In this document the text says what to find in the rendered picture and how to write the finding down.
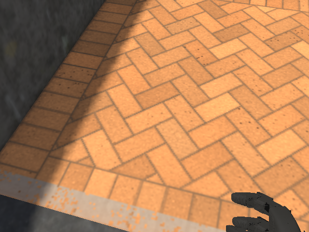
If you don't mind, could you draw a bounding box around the robot right hand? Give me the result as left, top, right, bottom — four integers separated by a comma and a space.
226, 191, 305, 232

